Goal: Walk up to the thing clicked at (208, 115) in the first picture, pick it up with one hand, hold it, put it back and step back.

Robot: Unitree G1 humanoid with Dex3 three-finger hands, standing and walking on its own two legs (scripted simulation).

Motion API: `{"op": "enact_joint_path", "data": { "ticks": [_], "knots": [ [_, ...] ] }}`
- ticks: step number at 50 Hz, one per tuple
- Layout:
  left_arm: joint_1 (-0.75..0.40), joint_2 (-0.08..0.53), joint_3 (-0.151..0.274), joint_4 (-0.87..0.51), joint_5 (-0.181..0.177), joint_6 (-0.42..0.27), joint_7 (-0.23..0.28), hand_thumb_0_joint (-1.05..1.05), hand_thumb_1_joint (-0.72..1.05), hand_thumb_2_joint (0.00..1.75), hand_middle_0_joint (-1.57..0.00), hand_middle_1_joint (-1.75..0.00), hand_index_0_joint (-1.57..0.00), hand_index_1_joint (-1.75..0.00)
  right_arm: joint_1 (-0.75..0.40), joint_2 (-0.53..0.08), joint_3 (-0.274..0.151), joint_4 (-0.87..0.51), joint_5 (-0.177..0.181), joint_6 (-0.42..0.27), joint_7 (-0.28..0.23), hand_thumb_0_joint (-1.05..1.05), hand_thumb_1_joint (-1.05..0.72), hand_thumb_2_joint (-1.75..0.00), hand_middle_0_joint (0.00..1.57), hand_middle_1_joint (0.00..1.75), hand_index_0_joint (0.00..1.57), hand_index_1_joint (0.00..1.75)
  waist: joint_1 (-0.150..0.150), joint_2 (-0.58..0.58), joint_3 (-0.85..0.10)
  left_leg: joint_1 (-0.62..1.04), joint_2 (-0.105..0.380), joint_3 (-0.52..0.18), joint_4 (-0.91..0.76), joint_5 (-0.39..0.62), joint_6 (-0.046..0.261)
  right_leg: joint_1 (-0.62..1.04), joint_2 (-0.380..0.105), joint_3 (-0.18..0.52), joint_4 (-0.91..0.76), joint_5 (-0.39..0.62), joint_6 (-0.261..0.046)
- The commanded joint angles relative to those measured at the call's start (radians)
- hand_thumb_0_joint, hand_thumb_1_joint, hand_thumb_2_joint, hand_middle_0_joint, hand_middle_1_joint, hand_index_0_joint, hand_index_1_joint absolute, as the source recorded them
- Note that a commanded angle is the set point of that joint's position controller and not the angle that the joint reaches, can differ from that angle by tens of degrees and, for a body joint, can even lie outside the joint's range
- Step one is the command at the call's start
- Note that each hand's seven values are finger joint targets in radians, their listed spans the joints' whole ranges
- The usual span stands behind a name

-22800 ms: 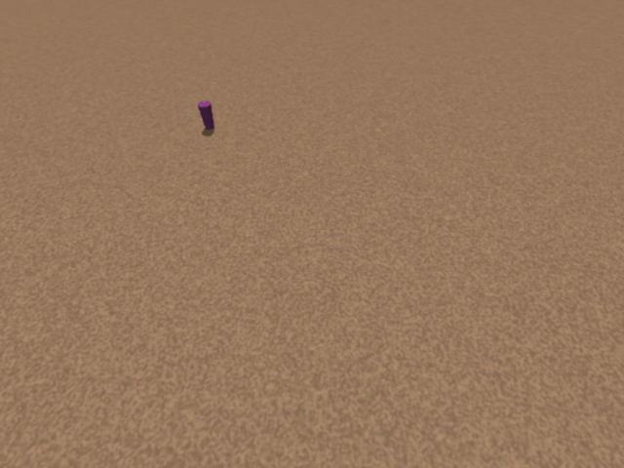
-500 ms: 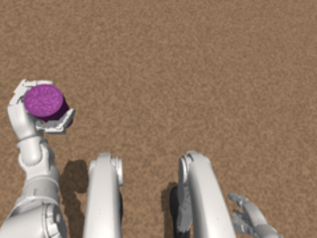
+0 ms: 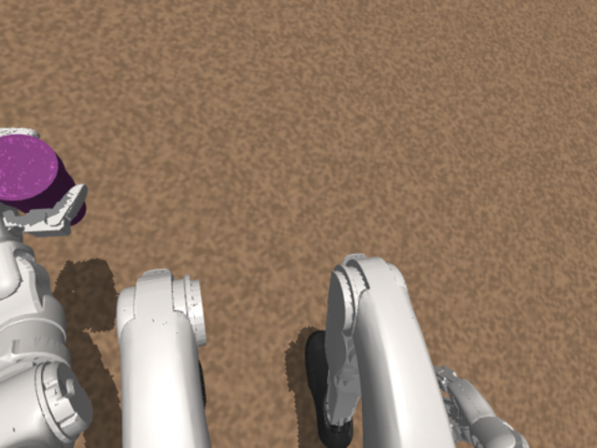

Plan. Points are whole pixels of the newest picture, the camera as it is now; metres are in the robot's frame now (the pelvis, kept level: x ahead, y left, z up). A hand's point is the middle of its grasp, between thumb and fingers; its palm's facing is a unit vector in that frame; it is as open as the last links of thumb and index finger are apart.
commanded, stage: crouch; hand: left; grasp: from the side
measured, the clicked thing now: (44, 191) +0.43 +0.30 -0.08
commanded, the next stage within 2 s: lower in 0.38 s
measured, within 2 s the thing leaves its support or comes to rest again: rests again in 1.92 s
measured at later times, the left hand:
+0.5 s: hand (53, 197) +0.43 +0.31 -0.11, palm faces +0.39 -0.92 +0.00, open 9.7 cm
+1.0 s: hand (71, 207) +0.44 +0.31 -0.17, palm faces +0.41 -0.91 +0.00, open 9.6 cm
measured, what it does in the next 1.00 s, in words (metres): stands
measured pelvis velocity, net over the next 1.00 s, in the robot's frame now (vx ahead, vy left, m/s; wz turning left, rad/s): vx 0.00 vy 0.01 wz -0.10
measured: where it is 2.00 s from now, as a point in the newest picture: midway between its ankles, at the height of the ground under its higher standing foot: (261, 421)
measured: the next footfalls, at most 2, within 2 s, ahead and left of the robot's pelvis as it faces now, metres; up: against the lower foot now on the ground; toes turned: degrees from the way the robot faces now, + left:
none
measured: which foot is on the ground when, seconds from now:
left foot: down 0.00-1.00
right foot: down 0.00-1.00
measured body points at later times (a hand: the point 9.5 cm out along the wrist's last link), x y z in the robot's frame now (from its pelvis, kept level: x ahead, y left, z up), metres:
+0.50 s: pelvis +0.00 +0.01 -0.03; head +0.22 +0.11 +0.35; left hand +0.41 +0.35 -0.11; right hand +0.14 -0.27 -0.12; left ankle +0.09 +0.14 -0.29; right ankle +0.11 -0.12 -0.29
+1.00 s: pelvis +0.00 +0.01 -0.04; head +0.24 +0.14 +0.31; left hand +0.41 +0.36 -0.17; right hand +0.14 -0.26 -0.11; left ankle +0.09 +0.14 -0.29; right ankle +0.11 -0.12 -0.29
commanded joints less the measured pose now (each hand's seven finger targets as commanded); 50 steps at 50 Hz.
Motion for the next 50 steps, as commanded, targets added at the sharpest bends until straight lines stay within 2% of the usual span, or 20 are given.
{"op": "enact_joint_path", "data": {
  "ticks": [1,5,11,12,13,17,24,26,28,29,31,33,36,38,39,40,41,43,48,50],
  "knots": [
    [-0.220,0.248,0.018,-0.176,-0.006,-0.072,-0.013,0.00,0.23,1.21,-1.17,-1.30,-1.18,-1.30,0.086,-0.252,-0.058,-0.062,-0.009,-0.010,-0.007,0.00,-0.91,-0.91,0.20,0.30,0.20,0.30,0.004,0.261,-0.610,0.433,-0.001,0.087,-0.270,0.071,0.037,0.283,0.039,-0.074,-0.212,0.125,-0.049],
    [-0.226,0.261,0.034,-0.186,-0.020,-0.078,-0.018,0.00,0.22,1.24,-1.19,-1.32,-1.20,-1.32,0.090,-0.264,-0.043,-0.066,-0.021,-0.007,-0.001,0.00,-0.91,-0.91,0.20,0.30,0.20,0.30,-0.018,0.237,-0.605,0.391,-0.001,0.081,-0.229,0.080,0.042,0.321,0.044,-0.083,-0.199,0.146,-0.041],
    [-0.224,0.294,0.038,-0.194,-0.016,-0.088,-0.017,0.00,0.22,1.25,-1.22,-1.34,-1.24,-1.35,0.072,-0.279,-0.025,-0.072,-0.034,-0.001,0.006,0.00,-0.91,-0.91,0.20,0.30,0.20,0.30,-0.026,0.276,-0.578,0.390,0.003,0.069,-0.203,0.081,0.038,0.301,0.048,-0.093,-0.171,0.152,-0.043],
    [-0.220,0.268,0.015,-0.176,-0.014,-0.090,-0.019,0.00,0.23,1.24,-1.21,-1.33,-1.23,-1.33,0.069,-0.279,-0.021,-0.063,-0.036,0.000,0.008,0.00,-0.91,-0.91,0.20,0.30,0.20,0.30,-0.030,0.278,-0.555,0.397,0.004,0.062,-0.210,0.069,0.035,0.271,0.046,-0.101,-0.166,0.138,-0.045],
    [-0.223,0.310,0.049,-0.208,-0.016,-0.096,-0.016,0.00,0.23,1.24,-1.21,-1.33,-1.22,-1.33,0.063,-0.291,-0.022,-0.077,-0.039,-0.001,0.008,0.00,-0.91,-0.91,0.20,0.30,0.20,0.30,-0.022,0.294,-0.578,0.417,0.006,0.056,-0.207,0.094,0.031,0.278,0.048,-0.107,-0.154,0.158,-0.047],
    [-0.201,0.294,0.033,-0.189,-0.026,-0.099,-0.021,0.00,0.23,1.23,-1.21,-1.33,-1.22,-1.33,0.053,-0.294,-0.008,-0.078,-0.045,0.004,0.011,0.00,-0.91,-0.91,0.20,0.30,0.20,0.30,-0.035,0.282,-0.564,0.389,0.004,0.056,-0.178,0.102,0.035,0.293,0.050,-0.105,-0.151,0.175,-0.042],
    [-0.192,0.320,0.044,-0.179,-0.025,-0.106,-0.008,0.00,0.26,1.26,-1.24,-1.36,-1.25,-1.36,0.032,-0.308,0.013,-0.091,-0.057,0.005,0.017,0.00,-0.91,-0.91,0.20,0.30,0.20,0.30,-0.045,0.271,-0.534,0.358,0.007,0.047,-0.154,0.097,0.037,0.309,0.053,-0.115,-0.139,0.176,-0.039],
    [-0.183,0.328,0.051,-0.169,-0.025,-0.109,-0.002,0.00,0.16,1.23,-1.27,-1.39,-1.29,-1.39,0.032,-0.309,0.022,-0.094,-0.062,0.008,0.019,0.00,-0.92,-0.91,0.20,0.30,0.20,0.30,-0.046,0.283,-0.533,0.364,0.007,0.042,-0.152,0.100,0.034,0.310,0.054,-0.121,-0.135,0.178,-0.039],
    [-0.168,0.304,0.036,-0.114,-0.029,-0.112,0.002,0.00,0.17,1.21,-1.25,-1.37,-1.27,-1.37,0.015,-0.314,0.032,-0.101,-0.063,0.006,0.021,0.00,-0.92,-0.91,0.20,0.30,0.20,0.30,-0.062,0.271,-0.491,0.358,0.010,0.033,-0.149,0.086,0.033,0.274,0.056,-0.130,-0.130,0.166,-0.041],
    [-0.192,0.291,0.019,-0.107,-0.030,-0.121,0.007,0.00,0.16,1.22,-1.26,-1.38,-1.28,-1.38,0.018,-0.316,0.043,-0.100,-0.067,0.007,0.024,0.00,-0.92,-0.91,0.20,0.30,0.20,0.30,-0.084,0.264,-0.479,0.350,0.010,0.025,-0.144,0.079,0.034,0.282,0.058,-0.136,-0.129,0.166,-0.040],
    [-0.174,0.332,0.050,-0.075,-0.030,-0.136,0.015,0.00,0.18,1.21,-1.25,-1.37,-1.27,-1.36,0.011,-0.323,0.054,-0.101,-0.072,0.006,0.024,0.00,-0.92,-0.91,0.20,0.30,0.20,0.30,-0.072,0.242,-0.473,0.348,0.012,0.022,-0.134,0.076,0.035,0.292,0.061,-0.140,-0.133,0.159,-0.037],
    [-0.172,0.348,0.042,-0.065,-0.025,-0.155,0.012,0.00,0.18,1.21,-1.25,-1.37,-1.27,-1.37,0.005,-0.326,0.071,-0.099,-0.082,0.010,0.025,0.00,-0.92,-0.91,0.20,0.30,0.20,0.30,-0.084,0.263,-0.464,0.348,0.014,0.017,-0.129,0.081,0.034,0.311,0.062,-0.144,-0.124,0.165,-0.035],
    [-0.196,0.425,0.080,-0.080,-0.020,-0.184,0.021,0.00,0.18,1.19,-1.23,-1.35,-1.26,-1.34,-0.019,-0.336,0.089,-0.105,-0.095,0.011,0.023,0.00,-0.92,-0.91,0.20,0.30,0.20,0.30,-0.079,0.286,-0.472,0.365,0.021,0.015,-0.115,0.096,0.031,0.326,0.067,-0.144,-0.117,0.178,-0.035],
    [-0.168,0.439,0.105,-0.060,-0.021,-0.195,0.028,0.00,0.18,1.20,-1.23,-1.35,-1.25,-1.34,-0.032,-0.349,0.098,-0.116,-0.105,0.011,0.023,0.00,-0.92,-0.91,0.20,0.30,0.20,0.30,-0.081,0.291,-0.488,0.389,0.024,0.008,-0.109,0.135,0.028,0.344,0.069,-0.149,-0.107,0.211,-0.034],
    [-0.193,0.401,0.070,-0.040,-0.022,-0.201,0.027,0.00,0.20,1.20,-1.23,-1.35,-1.25,-1.34,-0.035,-0.347,0.107,-0.112,-0.109,0.011,0.025,0.00,-0.92,-0.91,0.20,0.30,0.20,0.30,-0.101,0.298,-0.454,0.380,0.024,0.003,-0.112,0.119,0.026,0.330,0.068,-0.155,-0.106,0.199,-0.034],
    [-0.194,0.416,0.083,-0.040,-0.024,-0.209,0.029,0.00,0.18,1.19,-1.23,-1.34,-1.25,-1.34,-0.044,-0.355,0.112,-0.123,-0.113,0.008,0.025,0.00,-0.93,-0.91,0.20,0.30,0.20,0.30,-0.104,0.299,-0.456,0.382,0.027,-0.003,-0.110,0.115,0.025,0.329,0.070,-0.160,-0.103,0.199,-0.035],
    [-0.172,0.397,0.066,-0.012,-0.026,-0.210,0.026,0.00,0.19,1.19,-1.24,-1.35,-1.26,-1.34,-0.042,-0.357,0.117,-0.110,-0.116,0.009,0.025,0.00,-0.93,-0.91,0.20,0.30,0.20,0.30,-0.108,0.298,-0.441,0.394,0.027,-0.006,-0.112,0.113,0.024,0.323,0.069,-0.163,-0.105,0.197,-0.033],
    [-0.194,0.469,0.093,-0.026,-0.009,-0.220,0.030,0.00,0.19,1.18,-1.20,-1.33,-1.23,-1.32,-0.050,-0.371,0.126,-0.124,-0.125,0.014,0.022,0.00,-0.92,-0.91,0.20,0.30,0.20,0.30,-0.107,0.340,-0.451,0.421,0.032,-0.012,-0.115,0.135,0.017,0.327,0.070,-0.170,-0.094,0.212,-0.036],
    [-0.167,0.443,0.080,0.032,-0.026,-0.232,0.028,0.00,0.17,1.18,-1.21,-1.34,-1.24,-1.33,-0.079,-0.386,0.152,-0.144,-0.137,0.013,0.024,0.00,-0.92,-0.91,0.20,0.30,0.20,0.30,-0.126,0.320,-0.403,0.404,0.034,-0.028,-0.105,0.123,0.017,0.327,0.073,-0.188,-0.090,0.212,-0.033],
    [-0.163,0.473,0.095,0.045,-0.026,-0.237,0.031,0.00,0.17,1.18,-1.20,-1.33,-1.22,-1.32,-0.073,-0.396,0.158,-0.136,-0.144,0.013,0.024,0.00,-0.92,-0.91,0.20,0.30,0.20,0.30,-0.131,0.322,-0.399,0.404,0.035,-0.030,-0.093,0.134,0.019,0.343,0.075,-0.188,-0.090,0.229,-0.030]
  ]
}}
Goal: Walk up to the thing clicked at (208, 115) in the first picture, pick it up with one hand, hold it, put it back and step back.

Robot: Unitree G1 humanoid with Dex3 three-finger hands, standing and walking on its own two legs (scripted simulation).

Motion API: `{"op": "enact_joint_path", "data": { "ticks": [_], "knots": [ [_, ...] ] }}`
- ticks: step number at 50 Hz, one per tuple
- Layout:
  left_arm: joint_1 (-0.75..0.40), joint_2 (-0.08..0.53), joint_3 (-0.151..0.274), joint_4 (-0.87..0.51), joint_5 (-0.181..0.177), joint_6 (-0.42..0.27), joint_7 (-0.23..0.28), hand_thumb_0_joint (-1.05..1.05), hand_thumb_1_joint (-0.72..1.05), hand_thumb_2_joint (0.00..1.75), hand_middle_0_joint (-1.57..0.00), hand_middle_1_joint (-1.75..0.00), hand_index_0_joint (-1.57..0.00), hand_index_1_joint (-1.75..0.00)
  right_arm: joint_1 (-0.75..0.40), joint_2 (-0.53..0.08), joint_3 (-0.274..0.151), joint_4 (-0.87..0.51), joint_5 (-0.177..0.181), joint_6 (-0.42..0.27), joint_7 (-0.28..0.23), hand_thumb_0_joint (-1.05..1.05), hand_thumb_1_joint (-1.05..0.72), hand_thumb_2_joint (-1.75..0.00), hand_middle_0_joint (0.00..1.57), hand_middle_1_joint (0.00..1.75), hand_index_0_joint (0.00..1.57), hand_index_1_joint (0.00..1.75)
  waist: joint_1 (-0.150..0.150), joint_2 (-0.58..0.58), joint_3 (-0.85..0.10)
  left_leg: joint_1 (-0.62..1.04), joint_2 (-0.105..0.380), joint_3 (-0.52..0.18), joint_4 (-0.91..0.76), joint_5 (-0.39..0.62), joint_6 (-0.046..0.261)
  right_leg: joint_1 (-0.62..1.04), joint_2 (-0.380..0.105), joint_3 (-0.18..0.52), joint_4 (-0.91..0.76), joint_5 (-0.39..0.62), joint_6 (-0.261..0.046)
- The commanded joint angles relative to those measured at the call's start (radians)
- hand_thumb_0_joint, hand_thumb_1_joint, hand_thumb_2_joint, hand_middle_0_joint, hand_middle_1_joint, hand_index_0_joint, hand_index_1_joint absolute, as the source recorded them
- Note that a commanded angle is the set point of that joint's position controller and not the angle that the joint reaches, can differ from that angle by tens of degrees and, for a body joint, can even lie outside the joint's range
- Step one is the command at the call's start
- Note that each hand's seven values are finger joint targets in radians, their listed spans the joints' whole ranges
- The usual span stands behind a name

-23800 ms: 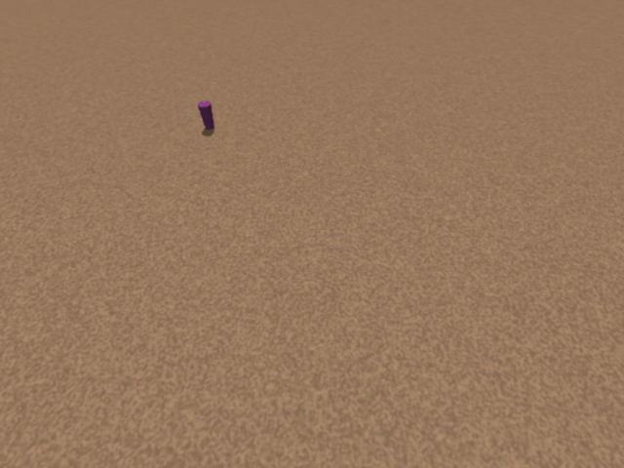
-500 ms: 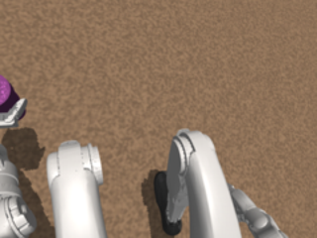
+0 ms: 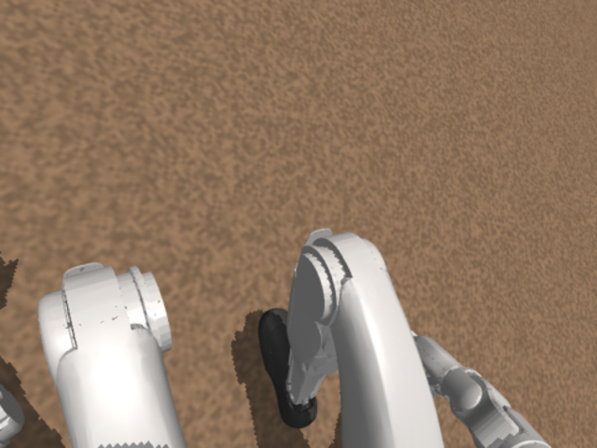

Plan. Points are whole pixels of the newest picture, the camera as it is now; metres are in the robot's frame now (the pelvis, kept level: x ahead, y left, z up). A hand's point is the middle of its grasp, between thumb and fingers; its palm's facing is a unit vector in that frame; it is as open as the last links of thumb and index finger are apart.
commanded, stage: lower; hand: left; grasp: from the side
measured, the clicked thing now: out of the picture +0.41 +0.34 -0.15
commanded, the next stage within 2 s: loosen in 1.06 s
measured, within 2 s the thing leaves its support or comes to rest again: rests again in 0.92 s
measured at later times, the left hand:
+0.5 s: hand out of the picture +0.42 +0.34 -0.16, palm faces +0.52 -0.86 +0.00, open 9.6 cm
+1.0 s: hand out of the picture +0.41 +0.34 -0.18, palm faces +0.52 -0.86 +0.00, open 9.6 cm
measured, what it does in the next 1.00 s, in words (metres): stands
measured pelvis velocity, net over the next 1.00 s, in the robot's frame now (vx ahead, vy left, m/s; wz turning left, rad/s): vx -0.01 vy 0.01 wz -0.06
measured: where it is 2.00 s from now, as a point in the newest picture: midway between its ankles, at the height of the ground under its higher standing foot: (219, 417)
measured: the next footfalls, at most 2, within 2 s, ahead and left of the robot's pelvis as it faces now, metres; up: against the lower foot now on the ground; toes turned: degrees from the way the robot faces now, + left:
none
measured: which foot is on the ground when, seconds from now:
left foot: down 0.00-1.00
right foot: down 0.00-1.00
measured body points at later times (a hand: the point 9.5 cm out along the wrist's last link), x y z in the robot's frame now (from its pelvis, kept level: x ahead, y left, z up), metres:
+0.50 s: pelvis -0.01 +0.01 -0.01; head +0.22 +0.17 +0.34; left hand +0.38 +0.38 -0.16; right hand +0.16 -0.25 -0.05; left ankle +0.08 +0.13 -0.25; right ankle +0.12 -0.12 -0.25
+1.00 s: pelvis -0.01 +0.01 +0.00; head +0.22 +0.19 +0.33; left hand +0.38 +0.38 -0.17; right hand +0.16 -0.24 -0.04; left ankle +0.08 +0.13 -0.25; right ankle +0.12 -0.12 -0.25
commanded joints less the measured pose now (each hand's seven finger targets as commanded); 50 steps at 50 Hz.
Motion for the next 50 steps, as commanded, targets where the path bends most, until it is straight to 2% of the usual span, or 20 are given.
{"op": "enact_joint_path", "data": {
  "ticks": [1,5,10,11,15,19,21,23,26,28,30,32,40,41,42,44,45,46,49,50],
  "knots": [
    [-0.183,0.240,0.012,-0.117,-0.007,-0.082,0.005,0.00,0.17,1.17,-1.20,-1.32,-1.22,-1.31,0.063,-0.321,-0.077,-0.036,-0.013,0.000,-0.017,0.00,-0.92,-0.91,0.20,0.30,0.20,0.30,-0.055,0.458,-0.622,0.419,0.049,0.109,-0.295,0.165,0.021,0.313,0.033,-0.097,-0.189,0.210,-0.067],
    [-0.200,0.254,0.003,-0.107,0.001,-0.094,0.019,0.00,0.17,1.20,-1.20,-1.34,-1.23,-1.34,0.041,-0.329,-0.061,-0.044,-0.024,0.002,-0.017,0.00,-0.92,-0.91,0.20,0.30,0.20,0.30,-0.068,0.450,-0.586,0.405,0.054,0.100,-0.290,0.145,0.022,0.313,0.037,-0.107,-0.189,0.197,-0.063],
    [-0.210,0.300,0.024,-0.074,0.006,-0.119,0.038,0.00,0.14,1.19,-1.20,-1.34,-1.23,-1.33,0.020,-0.345,-0.045,-0.055,-0.034,0.001,-0.015,0.00,-0.91,-0.90,0.20,0.30,0.20,0.30,-0.078,0.459,-0.566,0.407,0.058,0.087,-0.292,0.113,0.020,0.303,0.042,-0.124,-0.183,0.173,-0.063],
    [-0.209,0.279,0.002,-0.063,0.007,-0.124,0.034,0.00,0.15,1.19,-1.21,-1.34,-1.24,-1.33,0.002,-0.345,-0.040,-0.063,-0.035,-0.001,-0.015,0.00,-0.91,-0.90,0.20,0.30,0.20,0.30,-0.083,0.452,-0.544,0.399,0.058,0.083,-0.295,0.101,0.021,0.291,0.042,-0.128,-0.183,0.165,-0.062],
    [-0.197,0.321,0.026,-0.047,0.010,-0.135,0.046,0.00,0.14,1.20,-1.22,-1.35,-1.25,-1.34,0.001,-0.356,-0.032,-0.060,-0.042,-0.001,-0.016,0.00,-0.91,-0.90,0.20,0.30,0.20,0.30,-0.084,0.459,-0.546,0.407,0.060,0.081,-0.286,0.108,0.020,0.308,0.046,-0.132,-0.182,0.178,-0.060],
    [-0.186,0.329,0.027,-0.032,0.010,-0.142,0.059,0.00,0.14,1.20,-1.21,-1.34,-1.23,-1.34,0.002,-0.358,-0.017,-0.062,-0.049,-0.001,-0.015,0.00,-0.91,-0.90,0.20,0.30,0.20,0.30,-0.087,0.464,-0.548,0.412,0.061,0.072,-0.283,0.139,0.018,0.333,0.049,-0.140,-0.180,0.205,-0.059],
    [-0.177,0.299,0.009,-0.024,0.010,-0.143,0.059,0.00,0.17,1.23,-1.21,-1.36,-1.24,-1.36,-0.013,-0.362,-0.018,-0.070,-0.051,-0.003,-0.015,0.00,-0.90,-0.90,0.20,0.30,0.20,0.30,-0.095,0.460,-0.534,0.423,0.064,0.068,-0.284,0.143,0.016,0.317,0.050,-0.144,-0.179,0.209,-0.058],
    [-0.202,0.333,0.013,-0.041,0.014,-0.148,0.063,0.00,0.15,1.22,-1.23,-1.36,-1.25,-1.36,-0.014,-0.365,-0.014,-0.067,-0.053,0.000,-0.017,0.00,-0.91,-0.90,0.20,0.30,0.20,0.30,-0.098,0.463,-0.519,0.412,0.066,0.068,-0.280,0.125,0.020,0.311,0.051,-0.143,-0.182,0.198,-0.058],
    [-0.183,0.301,0.003,-0.031,0.014,-0.151,0.072,0.00,0.16,1.24,-1.22,-1.37,-1.25,-1.37,-0.020,-0.364,-0.007,-0.074,-0.059,-0.002,-0.014,0.00,-0.90,-0.90,0.20,0.30,0.20,0.30,-0.101,0.474,-0.528,0.445,0.070,0.053,-0.291,0.157,0.011,0.325,0.053,-0.156,-0.172,0.219,-0.056],
    [-0.193,0.343,0.013,-0.035,0.021,-0.156,0.077,0.00,0.14,1.23,-1.22,-1.36,-1.24,-1.36,-0.025,-0.370,-0.004,-0.078,-0.058,0.001,-0.014,0.00,-0.90,-0.90,0.20,0.30,0.20,0.30,-0.099,0.486,-0.511,0.436,0.072,0.052,-0.294,0.132,0.012,0.308,0.053,-0.156,-0.172,0.199,-0.059],
    [-0.190,0.313,-0.003,-0.021,0.018,-0.159,0.078,0.00,0.15,1.25,-1.24,-1.38,-1.26,-1.37,-0.035,-0.368,-0.001,-0.082,-0.060,0.003,-0.014,0.00,-0.90,-0.90,0.20,0.30,0.20,0.30,-0.109,0.469,-0.502,0.423,0.070,0.051,-0.291,0.116,0.013,0.313,0.054,-0.162,-0.180,0.189,-0.055],
    [-0.199,0.342,0.015,-0.028,0.012,-0.163,0.083,0.00,0.15,1.23,-1.22,-1.36,-1.24,-1.36,-0.031,-0.367,0.003,-0.077,-0.061,0.000,-0.015,0.00,-0.90,-0.90,0.20,0.30,0.20,0.30,-0.102,0.469,-0.494,0.411,0.070,0.057,-0.282,0.114,0.018,0.317,0.057,-0.155,-0.185,0.191,-0.056],
    [-0.182,0.333,-0.005,0.005,0.022,-0.169,0.090,0.00,0.15,1.24,-1.23,-1.36,-1.25,-1.36,-0.045,-0.369,0.015,-0.083,-0.068,0.002,-0.017,0.00,-0.90,-0.90,0.20,0.30,0.20,0.30,-0.111,0.468,-0.478,0.419,0.076,0.041,-0.289,0.110,0.015,0.316,0.063,-0.172,-0.182,0.188,-0.056],
    [-0.168,0.352,0.013,0.012,0.023,-0.169,0.094,0.00,0.18,1.25,-1.22,-1.36,-1.24,-1.36,-0.041,-0.373,0.014,-0.084,-0.068,0.001,-0.016,0.00,-0.89,-0.90,0.20,0.30,0.20,0.30,-0.105,0.464,-0.484,0.418,0.075,0.042,-0.287,0.112,0.017,0.322,0.064,-0.172,-0.184,0.189,-0.056],
    [-0.180,0.337,-0.006,0.008,0.024,-0.173,0.095,0.00,0.17,1.24,-1.23,-1.36,-1.25,-1.36,-0.052,-0.371,0.019,-0.092,-0.069,0.001,-0.016,0.00,-0.90,-0.90,0.20,0.30,0.20,0.30,-0.109,0.465,-0.474,0.420,0.077,0.036,-0.294,0.110,0.014,0.315,0.062,-0.175,-0.180,0.185,-0.056],
    [-0.170,0.346,0.004,0.008,0.023,-0.176,0.098,0.00,0.20,1.26,-1.23,-1.37,-1.25,-1.37,-0.050,-0.372,0.019,-0.092,-0.071,0.001,-0.015,0.00,-0.89,-0.90,0.20,0.30,0.20,0.30,-0.107,0.458,-0.481,0.422,0.077,0.039,-0.284,0.114,0.018,0.321,0.066,-0.174,-0.185,0.192,-0.054],
    [-0.192,0.330,-0.019,0.006,0.022,-0.180,0.097,0.00,0.19,1.25,-1.24,-1.37,-1.26,-1.37,-0.057,-0.371,0.023,-0.099,-0.069,0.000,-0.014,0.00,-0.89,-0.90,0.20,0.30,0.20,0.30,-0.118,0.460,-0.462,0.411,0.076,0.035,-0.289,0.101,0.017,0.314,0.064,-0.177,-0.185,0.181,-0.054],
    [-0.184,0.344,-0.003,0.010,0.023,-0.183,0.101,0.00,0.21,1.27,-1.24,-1.37,-1.26,-1.37,-0.053,-0.373,0.022,-0.094,-0.070,0.000,-0.014,0.00,-0.89,-0.90,0.20,0.30,0.20,0.30,-0.114,0.463,-0.460,0.416,0.078,0.033,-0.292,0.107,0.016,0.316,0.064,-0.177,-0.184,0.186,-0.055],
    [-0.178,0.327,-0.016,0.014,0.024,-0.190,0.101,0.00,0.21,1.26,-1.25,-1.37,-1.27,-1.37,-0.049,-0.374,0.028,-0.083,-0.075,0.003,-0.014,0.00,-0.89,-0.90,0.20,0.30,0.20,0.30,-0.117,0.477,-0.472,0.464,0.086,0.015,-0.300,0.143,0.006,0.318,0.064,-0.183,-0.173,0.207,-0.053],
    [-0.183,0.358,0.003,-0.003,0.023,-0.194,0.106,0.00,0.21,1.26,-1.24,-1.37,-1.26,-1.36,-0.058,-0.381,0.027,-0.093,-0.075,0.003,-0.016,0.00,-0.89,-0.90,0.20,0.30,0.20,0.30,-0.109,0.494,-0.482,0.473,0.087,0.012,-0.299,0.158,0.004,0.317,0.064,-0.182,-0.166,0.219,-0.053]
  ]
}}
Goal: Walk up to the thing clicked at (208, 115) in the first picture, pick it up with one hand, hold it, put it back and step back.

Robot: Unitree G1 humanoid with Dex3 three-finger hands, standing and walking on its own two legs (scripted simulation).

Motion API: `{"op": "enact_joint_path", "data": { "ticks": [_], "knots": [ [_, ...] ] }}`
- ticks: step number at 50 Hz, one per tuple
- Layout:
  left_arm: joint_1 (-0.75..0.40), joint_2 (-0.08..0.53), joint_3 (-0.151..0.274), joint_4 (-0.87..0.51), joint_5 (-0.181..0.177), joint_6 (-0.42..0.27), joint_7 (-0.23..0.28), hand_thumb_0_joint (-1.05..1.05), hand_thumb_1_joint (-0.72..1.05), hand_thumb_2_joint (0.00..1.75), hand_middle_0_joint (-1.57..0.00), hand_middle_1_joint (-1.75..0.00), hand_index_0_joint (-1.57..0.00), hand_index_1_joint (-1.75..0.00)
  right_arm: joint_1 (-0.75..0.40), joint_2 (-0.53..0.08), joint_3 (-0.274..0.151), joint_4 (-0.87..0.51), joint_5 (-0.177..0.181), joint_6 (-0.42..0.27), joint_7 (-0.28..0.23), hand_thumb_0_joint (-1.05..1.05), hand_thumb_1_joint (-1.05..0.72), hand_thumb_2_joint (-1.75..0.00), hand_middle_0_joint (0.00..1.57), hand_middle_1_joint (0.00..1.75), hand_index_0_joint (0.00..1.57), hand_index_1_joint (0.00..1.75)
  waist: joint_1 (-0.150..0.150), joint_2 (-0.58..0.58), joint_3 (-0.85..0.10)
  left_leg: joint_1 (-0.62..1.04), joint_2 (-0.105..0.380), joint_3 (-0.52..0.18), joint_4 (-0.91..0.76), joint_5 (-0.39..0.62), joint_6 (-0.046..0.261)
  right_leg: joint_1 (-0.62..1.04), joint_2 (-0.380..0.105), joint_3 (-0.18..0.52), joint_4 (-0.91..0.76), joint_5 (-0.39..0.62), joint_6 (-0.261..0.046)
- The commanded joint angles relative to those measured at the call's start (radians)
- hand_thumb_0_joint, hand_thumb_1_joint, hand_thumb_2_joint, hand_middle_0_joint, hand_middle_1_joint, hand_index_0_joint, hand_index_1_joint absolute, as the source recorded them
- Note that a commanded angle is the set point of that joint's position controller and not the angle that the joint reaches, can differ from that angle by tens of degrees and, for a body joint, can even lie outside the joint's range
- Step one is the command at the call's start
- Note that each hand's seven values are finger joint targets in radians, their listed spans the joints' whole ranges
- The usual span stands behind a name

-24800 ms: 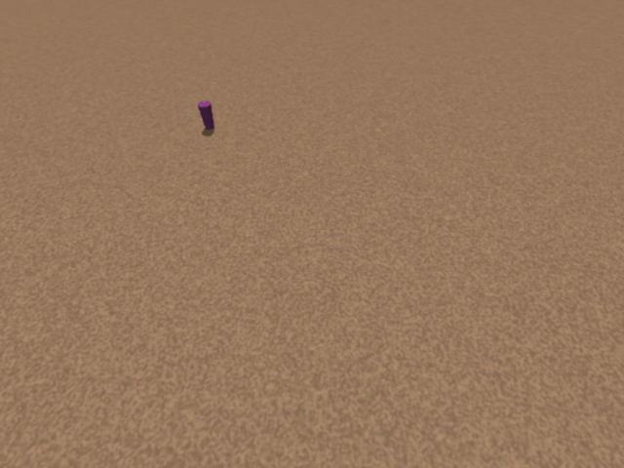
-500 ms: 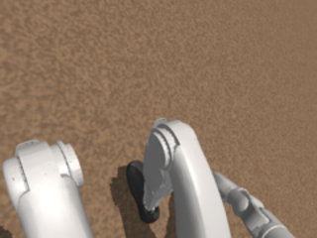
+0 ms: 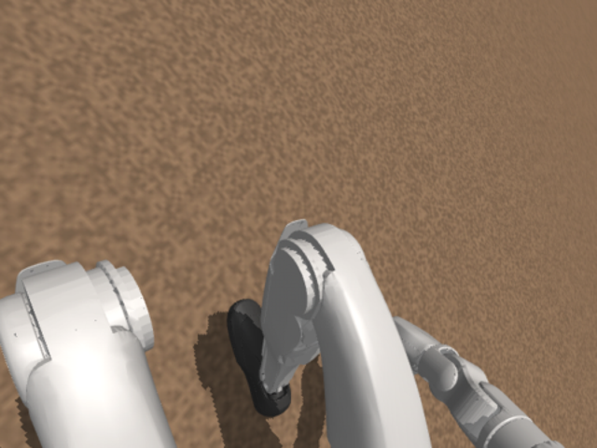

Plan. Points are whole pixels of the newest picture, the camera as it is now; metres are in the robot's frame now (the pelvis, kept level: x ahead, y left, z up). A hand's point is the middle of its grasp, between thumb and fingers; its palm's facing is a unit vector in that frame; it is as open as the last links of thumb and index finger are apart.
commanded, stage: lower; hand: left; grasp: from the side
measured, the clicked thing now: out of the picture +0.40 +0.35 -0.20
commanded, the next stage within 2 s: loosen in 0.06 s
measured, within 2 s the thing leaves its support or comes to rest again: neither
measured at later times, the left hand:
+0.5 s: hand out of the picture +0.40 +0.35 -0.18, palm faces +0.56 -0.83 +0.01, open 11.0 cm
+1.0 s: hand out of the picture +0.40 +0.37 -0.16, palm faces +0.59 -0.81 +0.01, open 17.1 cm
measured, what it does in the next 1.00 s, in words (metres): stands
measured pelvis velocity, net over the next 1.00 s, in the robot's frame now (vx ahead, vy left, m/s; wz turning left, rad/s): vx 0.00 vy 0.00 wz -0.01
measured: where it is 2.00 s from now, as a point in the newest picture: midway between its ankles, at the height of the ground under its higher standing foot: (193, 417)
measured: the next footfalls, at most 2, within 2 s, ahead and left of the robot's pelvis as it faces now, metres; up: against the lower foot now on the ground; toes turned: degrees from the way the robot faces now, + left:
none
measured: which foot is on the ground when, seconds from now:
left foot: down 0.00-1.00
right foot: down 0.00-1.00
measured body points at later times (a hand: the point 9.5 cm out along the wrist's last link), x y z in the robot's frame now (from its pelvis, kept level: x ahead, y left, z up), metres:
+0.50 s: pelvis +0.00 +0.00 +0.00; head +0.22 +0.21 +0.33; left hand +0.37 +0.39 -0.17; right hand +0.19 -0.23 -0.03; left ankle +0.08 +0.13 -0.24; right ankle +0.14 -0.12 -0.24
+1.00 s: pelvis +0.00 +0.00 +0.00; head +0.21 +0.21 +0.33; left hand +0.36 +0.41 -0.16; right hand +0.18 -0.24 -0.03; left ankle +0.08 +0.13 -0.24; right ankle +0.14 -0.12 -0.24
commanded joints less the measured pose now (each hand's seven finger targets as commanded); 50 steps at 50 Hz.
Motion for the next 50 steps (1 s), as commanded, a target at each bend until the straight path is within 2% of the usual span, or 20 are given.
{"op": "enact_joint_path", "data": {
  "ticks": [1,2,3,7,9,10,12,13,15,18,21,22,24,25,30,34,37,40,48,50],
  "knots": [
    [-0.160,0.239,0.028,-0.143,0.006,-0.081,0.009,0.00,0.21,1.26,-1.23,-1.36,-1.25,-1.36,0.028,-0.360,-0.114,-0.018,-0.009,0.012,-0.021,0.00,-0.89,-0.90,0.20,0.30,0.20,0.30,-0.091,0.592,-0.592,0.442,0.077,0.095,-0.342,0.184,-0.024,0.257,0.027,-0.124,-0.140,0.201,-0.078],
    [-0.167,0.205,0.002,-0.122,0.007,-0.079,0.008,0.00,0.22,1.26,-1.24,-1.37,-1.26,-1.37,0.033,-0.355,-0.111,-0.007,-0.008,0.017,-0.020,0.00,-0.89,-0.90,0.20,0.30,0.20,0.30,-0.100,0.588,-0.567,0.431,0.077,0.092,-0.350,0.173,-0.026,0.247,0.025,-0.128,-0.140,0.188,-0.079],
    [-0.170,0.229,0.015,-0.144,0.006,-0.080,0.010,0.00,0.21,1.26,-1.23,-1.36,-1.25,-1.36,0.028,-0.356,-0.108,-0.016,-0.009,0.016,-0.021,0.00,-0.89,-0.90,0.20,0.30,0.20,0.30,-0.096,0.586,-0.573,0.423,0.077,0.097,-0.341,0.179,-0.022,0.259,0.029,-0.123,-0.146,0.199,-0.079],
    [-0.165,0.213,0.004,-0.125,0.007,-0.085,0.013,0.00,0.22,1.26,-1.25,-1.36,-1.26,-1.36,0.017,-0.355,-0.106,-0.019,-0.012,0.014,-0.022,0.00,-0.89,-0.90,0.20,0.30,0.20,0.30,-0.102,0.575,-0.551,0.409,0.076,0.097,-0.345,0.144,-0.019,0.252,0.029,-0.129,-0.154,0.174,-0.076],
    [-0.167,0.230,0.005,-0.130,0.005,-0.091,0.012,0.00,0.17,1.17,-1.28,-1.32,-1.30,-1.32,0.008,-0.357,-0.102,-0.027,-0.010,0.014,-0.022,0.00,-0.89,-0.90,0.20,0.30,0.20,0.30,-0.103,0.561,-0.538,0.384,0.075,0.096,-0.339,0.113,-0.014,0.240,0.032,-0.131,-0.158,0.154,-0.077],
    [-0.181,0.217,-0.007,-0.131,0.000,-0.095,0.009,0.00,0.09,1.09,-1.22,-1.24,-1.26,-1.24,0.016,-0.355,-0.100,-0.017,-0.011,0.014,-0.021,0.00,-0.91,-0.89,0.20,0.30,0.20,0.30,-0.112,0.559,-0.539,0.382,0.073,0.095,-0.340,0.100,-0.014,0.249,0.032,-0.133,-0.164,0.144,-0.075],
    [-0.167,0.241,0.020,-0.141,-0.003,-0.094,0.011,0.00,0.06,0.93,-1.11,-1.09,-1.14,-1.08,0.016,-0.357,-0.102,-0.026,-0.013,0.011,-0.022,0.00,-0.90,-0.89,0.20,0.30,0.20,0.30,-0.097,0.557,-0.571,0.392,0.072,0.102,-0.329,0.132,-0.011,0.269,0.035,-0.127,-0.163,0.170,-0.076],
    [-0.166,0.198,-0.007,-0.122,-0.007,-0.091,0.005,0.00,0.01,0.85,-1.07,-1.05,-1.10,-1.03,0.021,-0.351,-0.099,-0.013,-0.013,0.013,-0.021,0.00,-0.91,-0.89,0.20,0.30,0.20,0.30,-0.108,0.551,-0.557,0.398,0.075,0.097,-0.333,0.133,-0.014,0.260,0.034,-0.132,-0.162,0.167,-0.075],
    [-0.171,0.221,-0.001,-0.135,-0.006,-0.091,0.005,0.00,-0.12,0.69,-1.00,-0.94,-1.02,-0.92,0.015,-0.358,-0.100,-0.021,-0.011,0.011,-0.024,0.00,-0.92,-0.89,0.20,0.30,0.20,0.30,-0.106,0.560,-0.545,0.395,0.076,0.094,-0.339,0.126,-0.013,0.250,0.034,-0.131,-0.161,0.166,-0.077],
    [-0.156,0.230,0.003,-0.135,-0.002,-0.088,0.005,0.00,-0.30,0.57,-0.80,-0.74,-0.83,-0.72,0.012,-0.357,-0.101,-0.023,-0.011,0.011,-0.025,0.00,-0.91,-0.90,0.20,0.30,0.20,0.30,-0.094,0.567,-0.548,0.404,0.078,0.093,-0.343,0.135,-0.016,0.250,0.035,-0.131,-0.156,0.168,-0.078],
    [-0.158,0.190,-0.024,-0.110,-0.007,-0.084,0.002,0.00,-0.41,0.42,-0.64,-0.58,-0.65,-0.57,0.015,-0.354,-0.099,-0.013,-0.009,0.012,-0.022,0.00,-0.91,-0.90,0.20,0.30,0.20,0.30,-0.106,0.557,-0.517,0.384,0.078,0.086,-0.351,0.097,-0.016,0.232,0.034,-0.137,-0.160,0.140,-0.077],
    [-0.166,0.217,-0.004,-0.137,-0.009,-0.086,0.007,0.00,-0.42,0.40,-0.62,-0.54,-0.62,-0.54,0.012,-0.359,-0.100,-0.025,-0.008,0.009,-0.024,0.00,-0.91,-0.90,0.20,0.30,0.20,0.30,-0.100,0.565,-0.529,0.393,0.079,0.087,-0.349,0.110,-0.015,0.240,0.035,-0.134,-0.159,0.154,-0.078],
    [-0.160,0.192,-0.031,-0.109,-0.006,-0.086,0.004,0.00,-0.47,0.34,-0.56,-0.48,-0.57,-0.48,0.019,-0.354,-0.097,-0.011,-0.007,0.013,-0.021,0.00,-0.91,-0.90,0.20,0.30,0.20,0.30,-0.107,0.557,-0.513,0.386,0.079,0.080,-0.357,0.086,-0.016,0.229,0.034,-0.138,-0.162,0.131,-0.077],
    [-0.154,0.227,0.008,-0.137,-0.009,-0.086,0.009,0.00,-0.48,0.33,-0.55,-0.46,-0.56,-0.46,0.012,-0.362,-0.101,-0.030,-0.007,0.012,-0.023,0.00,-0.91,-0.90,0.20,0.30,0.20,0.30,-0.092,0.565,-0.536,0.401,0.080,0.079,-0.355,0.107,-0.018,0.237,0.036,-0.139,-0.155,0.149,-0.078],
    [-0.167,0.181,-0.033,-0.114,-0.001,-0.088,0.007,0.00,-0.52,0.26,-0.43,-0.35,-0.43,-0.35,0.024,-0.352,-0.096,-0.010,-0.014,0.019,-0.021,0.00,-0.91,-0.90,0.20,0.30,0.20,0.30,-0.115,0.580,-0.525,0.419,0.080,0.075,-0.355,0.142,-0.024,0.233,0.035,-0.141,-0.151,0.172,-0.078],
    [-0.164,0.200,-0.030,-0.100,-0.003,-0.089,0.010,0.00,-0.56,0.20,-0.32,-0.25,-0.33,-0.25,0.020,-0.356,-0.092,-0.011,-0.011,0.020,-0.020,0.00,-0.91,-0.90,0.20,0.30,0.20,0.30,-0.108,0.553,-0.514,0.391,0.079,0.073,-0.357,0.089,-0.017,0.231,0.035,-0.140,-0.164,0.133,-0.076],
    [-0.182,0.229,-0.007,-0.133,-0.004,-0.095,0.015,0.00,-0.59,0.14,-0.23,-0.16,-0.23,-0.16,0.018,-0.356,-0.092,-0.019,-0.014,0.018,-0.022,0.00,-0.91,-0.90,0.20,0.30,0.20,0.30,-0.101,0.570,-0.540,0.411,0.078,0.081,-0.349,0.128,-0.017,0.251,0.036,-0.133,-0.161,0.165,-0.078],
    [-0.147,0.189,-0.030,-0.077,-0.003,-0.088,0.011,0.00,-0.61,0.15,-0.15,-0.14,-0.15,-0.14,0.022,-0.350,-0.087,-0.008,-0.013,0.022,-0.021,0.00,-0.89,-0.90,0.20,0.30,0.20,0.30,-0.107,0.556,-0.517,0.400,0.078,0.078,-0.354,0.126,-0.018,0.244,0.035,-0.139,-0.162,0.156,-0.077],
    [-0.160,0.368,0.089,-0.305,-0.003,-0.065,-0.011,0.00,-0.61,0.10,-0.07,-0.07,-0.08,-0.07,0.050,-0.359,-0.119,-0.005,0.002,0.033,-0.033,0.00,-0.89,-0.90,0.20,0.30,0.20,0.30,-0.038,0.686,-0.613,0.471,0.079,0.105,-0.380,0.157,-0.026,0.245,0.030,-0.111,-0.154,0.168,-0.087],
    [-0.143,0.348,0.089,-0.364,-0.012,-0.034,-0.039,0.00,-0.61,0.10,-0.07,-0.07,-0.08,-0.07,0.066,-0.354,-0.141,-0.006,0.013,0.036,-0.035,0.00,-0.89,-0.90,0.20,0.30,0.20,0.30,-0.028,0.723,-0.657,0.500,0.076,0.115,-0.395,0.182,-0.031,0.243,0.026,-0.101,-0.155,0.182,-0.091]
  ]
}}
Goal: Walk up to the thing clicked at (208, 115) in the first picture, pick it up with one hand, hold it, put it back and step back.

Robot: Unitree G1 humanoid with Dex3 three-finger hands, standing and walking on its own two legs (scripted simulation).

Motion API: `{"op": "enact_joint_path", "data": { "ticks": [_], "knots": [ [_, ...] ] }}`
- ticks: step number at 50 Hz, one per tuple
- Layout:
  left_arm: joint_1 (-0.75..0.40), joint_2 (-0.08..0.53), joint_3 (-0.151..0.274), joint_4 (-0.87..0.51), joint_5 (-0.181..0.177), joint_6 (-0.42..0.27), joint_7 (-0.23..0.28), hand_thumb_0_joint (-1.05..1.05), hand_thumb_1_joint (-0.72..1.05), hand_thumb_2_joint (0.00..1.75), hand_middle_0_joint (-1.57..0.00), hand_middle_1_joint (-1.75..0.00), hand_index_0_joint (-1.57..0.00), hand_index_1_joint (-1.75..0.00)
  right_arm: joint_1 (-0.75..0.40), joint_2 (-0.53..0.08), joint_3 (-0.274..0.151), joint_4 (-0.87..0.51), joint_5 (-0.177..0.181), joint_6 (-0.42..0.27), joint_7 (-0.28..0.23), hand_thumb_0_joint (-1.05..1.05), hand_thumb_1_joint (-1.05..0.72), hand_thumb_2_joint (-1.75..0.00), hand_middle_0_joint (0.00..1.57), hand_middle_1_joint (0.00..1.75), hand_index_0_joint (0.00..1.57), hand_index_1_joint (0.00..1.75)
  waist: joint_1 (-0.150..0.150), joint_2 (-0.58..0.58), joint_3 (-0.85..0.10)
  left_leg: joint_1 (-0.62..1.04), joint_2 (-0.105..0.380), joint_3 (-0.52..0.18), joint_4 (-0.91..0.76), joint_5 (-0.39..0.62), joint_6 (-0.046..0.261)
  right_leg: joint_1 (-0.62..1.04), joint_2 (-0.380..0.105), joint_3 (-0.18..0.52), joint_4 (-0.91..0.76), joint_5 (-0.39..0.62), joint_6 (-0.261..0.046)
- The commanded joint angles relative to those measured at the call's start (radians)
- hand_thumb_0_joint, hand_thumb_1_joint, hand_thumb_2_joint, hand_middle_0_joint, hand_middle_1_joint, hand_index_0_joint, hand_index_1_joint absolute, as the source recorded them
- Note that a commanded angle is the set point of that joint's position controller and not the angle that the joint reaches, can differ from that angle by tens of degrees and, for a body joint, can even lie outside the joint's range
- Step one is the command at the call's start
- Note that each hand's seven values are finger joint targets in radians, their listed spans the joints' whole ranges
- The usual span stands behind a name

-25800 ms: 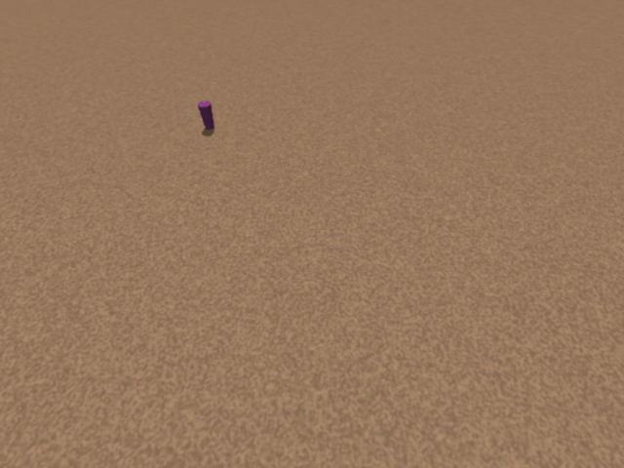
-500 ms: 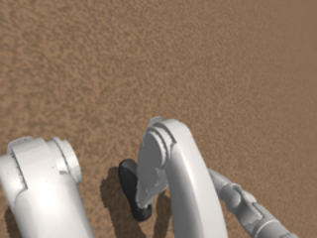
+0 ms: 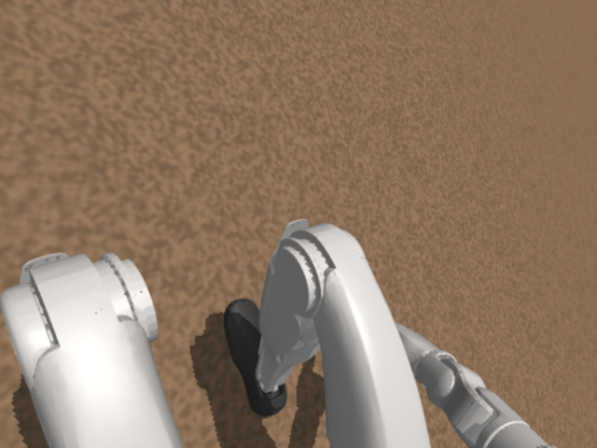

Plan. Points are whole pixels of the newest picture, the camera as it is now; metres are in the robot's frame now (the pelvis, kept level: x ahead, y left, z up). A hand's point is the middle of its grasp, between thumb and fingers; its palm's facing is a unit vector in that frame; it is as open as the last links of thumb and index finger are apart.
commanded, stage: withdraw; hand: left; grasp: from the side
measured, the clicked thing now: out of the picture +0.40 +0.36 -0.20
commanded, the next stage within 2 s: rise in 0.14 s
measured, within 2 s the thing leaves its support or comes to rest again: neither
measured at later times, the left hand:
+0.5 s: hand out of the picture +0.31 +0.47 -0.02, palm faces +0.56 -0.76 -0.32, open 17.3 cm
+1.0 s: hand out of the picture +0.22 +0.36 +0.17, palm faces +0.46 -0.75 -0.48, open 17.0 cm
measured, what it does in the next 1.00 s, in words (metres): rises, turning left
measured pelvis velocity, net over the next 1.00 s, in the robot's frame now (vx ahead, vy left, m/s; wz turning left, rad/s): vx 0.04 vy -0.02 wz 0.26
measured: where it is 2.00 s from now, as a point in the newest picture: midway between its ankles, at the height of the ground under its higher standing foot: (189, 416)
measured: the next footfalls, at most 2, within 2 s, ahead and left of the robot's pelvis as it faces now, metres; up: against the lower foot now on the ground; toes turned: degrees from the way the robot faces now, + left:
none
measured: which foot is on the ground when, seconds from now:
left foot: down 0.00-1.00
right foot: down 0.00-1.00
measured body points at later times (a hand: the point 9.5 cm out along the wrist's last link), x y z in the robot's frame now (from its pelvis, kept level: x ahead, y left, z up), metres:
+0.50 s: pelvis +0.01 -0.01 +0.05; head +0.18 +0.14 +0.44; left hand +0.28 +0.51 +0.00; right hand +0.23 -0.23 -0.03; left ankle +0.08 +0.13 -0.25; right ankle +0.14 -0.12 -0.25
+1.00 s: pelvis +0.04 -0.02 +0.26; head +0.20 +0.05 +0.67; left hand +0.19 +0.39 +0.20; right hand +0.30 -0.21 +0.14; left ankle +0.08 +0.12 -0.25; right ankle +0.14 -0.13 -0.25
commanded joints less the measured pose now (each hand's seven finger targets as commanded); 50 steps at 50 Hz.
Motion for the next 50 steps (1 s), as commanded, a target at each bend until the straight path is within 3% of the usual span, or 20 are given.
{"op": "enact_joint_path", "data": {
  "ticks": [1,6,10,12,13,14,16,19,21,23,28,29,32,37,39,42,43,46,47,50],
  "knots": [
    [-0.159,0.332,0.057,-0.318,-0.021,-0.022,-0.041,0.00,-0.61,0.09,-0.08,-0.07,-0.08,-0.07,0.058,-0.363,-0.169,-0.012,0.023,0.017,-0.026,0.00,-0.90,-0.90,0.20,0.30,0.20,0.30,-0.040,0.752,-0.687,0.482,0.068,0.145,-0.403,0.193,-0.031,0.221,0.017,-0.076,-0.138,0.178,-0.088],
    [-0.053,0.153,-0.047,-0.348,-0.071,0.128,-0.159,0.00,-0.61,0.05,-0.07,-0.06,-0.08,-0.05,0.121,-0.334,-0.239,0.010,0.091,0.016,-0.041,0.00,-0.89,-0.89,0.20,0.30,0.20,0.30,-0.022,0.688,-0.693,0.418,0.053,0.167,-0.447,0.129,-0.018,0.152,0.006,-0.054,-0.173,0.130,-0.094],
    [-0.025,0.068,-0.057,-0.366,-0.138,0.213,-0.210,0.00,-0.61,0.04,-0.05,-0.06,-0.08,-0.04,0.142,-0.311,-0.276,0.001,0.144,-0.002,-0.046,0.00,-0.87,-0.89,0.20,0.30,0.20,0.30,-0.002,0.593,-0.713,0.360,0.040,0.175,-0.451,0.081,-0.001,0.134,-0.003,-0.043,-0.192,0.102,-0.092],
    [-0.134,0.149,-0.013,-0.496,-0.142,0.229,-0.215,0.00,-0.61,0.04,-0.04,-0.05,-0.07,-0.03,0.167,-0.303,-0.302,0.006,0.163,-0.006,-0.053,0.00,-0.86,-0.89,0.20,0.30,0.20,0.30,0.023,0.604,-0.733,0.359,0.040,0.183,-0.466,0.064,0.003,0.109,-0.008,-0.024,-0.198,0.083,-0.096],
    [-0.129,0.139,-0.016,-0.486,-0.134,0.241,-0.215,0.00,-0.53,0.02,-0.06,0.00,-0.05,0.00,0.172,-0.293,-0.313,0.007,0.169,-0.006,-0.054,0.00,-0.85,-0.90,0.20,0.30,0.20,0.30,0.028,0.610,-0.740,0.364,0.038,0.188,-0.472,0.057,0.003,0.093,-0.010,-0.017,-0.196,0.075,-0.099],
    [-0.078,0.315,-0.001,-0.463,0.037,0.311,-0.177,0.00,-0.52,0.06,-0.08,-0.06,-0.07,-0.06,0.203,-0.270,-0.381,0.047,0.208,0.001,-0.059,0.00,-0.93,-0.92,0.20,0.30,0.20,0.30,0.086,0.708,-0.835,0.479,0.035,0.223,-0.536,0.085,0.003,0.102,-0.022,0.011,-0.231,0.071,-0.107],
    [-0.159,0.194,-0.039,-0.506,0.024,0.372,-0.156,0.00,-0.53,0.06,-0.08,-0.05,-0.06,-0.05,0.221,-0.254,-0.394,0.022,0.230,0.009,-0.053,0.00,-0.94,-0.92,0.20,0.30,0.20,0.30,0.058,0.716,-0.835,0.479,0.042,0.218,-0.573,0.070,-0.002,0.055,-0.023,0.016,-0.233,0.065,-0.110],
    [-0.106,0.319,0.029,-0.567,0.081,0.465,-0.114,0.00,-0.55,0.06,-0.09,-0.06,-0.08,-0.07,0.262,-0.234,-0.427,0.035,0.259,0.022,-0.058,0.00,-0.98,-0.93,0.20,0.30,0.20,0.30,0.112,0.759,-0.891,0.517,0.034,0.250,-0.613,0.093,0.002,0.069,-0.031,0.042,-0.252,0.062,-0.115],
    [-0.105,0.311,0.016,-0.624,0.106,0.519,-0.099,0.00,-0.44,0.12,-0.06,-0.07,-0.06,-0.07,0.271,-0.218,-0.449,0.031,0.272,0.030,-0.054,0.00,-0.90,-0.90,0.20,0.30,0.20,0.30,0.118,0.734,-0.907,0.508,0.028,0.267,-0.623,0.094,0.010,0.069,-0.034,0.058,-0.271,0.054,-0.120],
    [0.009,0.254,0.015,-0.585,0.121,0.586,-0.086,0.00,-0.46,0.11,-0.06,-0.07,-0.06,-0.07,0.289,-0.202,-0.475,0.034,0.289,0.039,-0.059,0.00,-0.90,-0.90,0.20,0.30,0.20,0.30,0.145,0.699,-0.910,0.521,0.022,0.279,-0.656,0.104,0.011,0.067,-0.039,0.069,-0.296,0.046,-0.121],
    [0.122,0.122,-0.064,-0.709,0.134,0.735,-0.048,0.00,-0.43,0.12,-0.06,-0.07,-0.06,-0.07,0.295,-0.171,-0.547,0.000,0.335,0.044,-0.068,0.00,-0.90,-0.90,0.20,0.30,0.20,0.30,0.165,0.569,-0.959,0.523,0.007,0.310,-0.746,0.008,0.030,0.109,-0.046,0.110,-0.418,-0.030,-0.119],
    [0.153,0.082,-0.086,-0.704,0.134,0.766,-0.039,0.00,-0.43,0.13,-0.07,-0.08,-0.06,-0.08,0.298,-0.166,-0.557,-0.006,0.345,0.044,-0.071,0.00,-0.90,-0.90,0.20,0.30,0.20,0.30,0.152,0.521,-0.958,0.519,0.005,0.311,-0.762,0.001,0.033,0.129,-0.047,0.114,-0.454,-0.038,-0.116],
    [0.211,0.022,-0.145,-0.882,0.130,0.837,-0.012,0.00,-0.42,0.13,-0.07,-0.08,-0.07,-0.08,0.311,-0.157,-0.582,-0.033,0.364,0.044,-0.083,0.00,-0.90,-0.90,0.20,0.30,0.20,0.30,0.165,0.488,-1.027,0.602,0.003,0.312,-0.829,0.022,0.036,0.198,-0.053,0.136,-0.527,-0.025,-0.113],
    [0.357,0.023,-0.143,-1.122,0.120,0.939,0.053,0.00,-0.43,0.13,-0.06,-0.07,-0.06,-0.07,0.307,-0.128,-0.592,-0.092,0.394,0.037,-0.122,0.00,-0.90,-0.90,0.20,0.30,0.20,0.30,0.201,0.463,-1.089,0.737,0.003,0.314,-0.981,0.000,0.038,0.374,-0.063,0.168,-0.668,-0.033,-0.107],
    [0.400,0.026,-0.125,-1.191,0.113,0.968,0.079,0.00,-0.45,0.11,-0.06,-0.07,-0.06,-0.07,0.315,-0.100,-0.589,-0.099,0.398,0.033,-0.142,0.00,-0.90,-0.90,0.20,0.30,0.20,0.30,0.214,0.443,-1.129,0.782,-0.005,0.346,-1.005,0.061,0.040,0.500,-0.069,0.201,-0.739,-0.004,-0.103],
    [0.533,-0.106,-0.185,-1.130,0.107,1.019,0.104,0.00,-0.47,0.10,-0.06,-0.07,-0.06,-0.07,0.296,-0.070,-0.581,-0.110,0.399,0.016,-0.170,0.00,-0.90,-0.90,0.20,0.30,0.20,0.30,0.204,0.426,-1.044,0.845,-0.008,0.359,-1.079,0.087,0.042,0.568,-0.073,0.212,-0.822,0.011,-0.102],
    [0.509,-0.086,-0.179,-1.193,0.105,1.026,0.114,0.00,-0.49,0.09,-0.06,-0.06,-0.06,-0.06,0.303,-0.065,-0.580,-0.110,0.399,0.012,-0.181,0.00,-0.90,-0.90,0.20,0.30,0.20,0.30,0.204,0.440,-1.052,0.874,-0.010,0.368,-1.096,0.104,0.041,0.614,-0.076,0.222,-0.855,0.022,-0.101],
    [0.569,-0.154,-0.225,-1.193,0.102,1.060,0.135,0.00,-0.53,0.07,-0.05,-0.06,-0.05,-0.06,0.322,-0.044,-0.577,-0.107,0.397,-0.005,-0.205,0.00,-0.90,-0.90,0.20,0.30,0.20,0.30,0.197,0.419,-1.028,0.961,-0.014,0.387,-1.147,0.222,0.041,0.730,-0.080,0.229,-0.933,0.126,-0.098],
    [0.626,-0.223,-0.269,-1.124,0.102,1.078,0.137,0.00,-0.52,0.07,-0.05,-0.06,-0.05,-0.06,0.320,-0.031,-0.571,-0.112,0.396,-0.014,-0.211,0.00,-0.90,-0.90,0.20,0.30,0.20,0.30,0.179,0.397,-0.984,0.973,-0.014,0.390,-1.166,0.252,0.043,0.759,-0.080,0.227,-0.960,0.156,-0.095],
    [0.661,-0.307,-0.343,-1.090,0.098,1.113,0.149,0.00,-0.52,0.07,-0.05,-0.06,-0.05,-0.06,0.331,-0.018,-0.564,-0.118,0.395,-0.039,-0.229,0.00,-0.90,-0.90,0.20,0.30,0.20,0.30,0.157,0.360,-0.907,1.019,-0.016,0.397,-1.242,0.273,0.046,0.864,-0.085,0.236,-1.063,0.186,-0.090]
  ]
}}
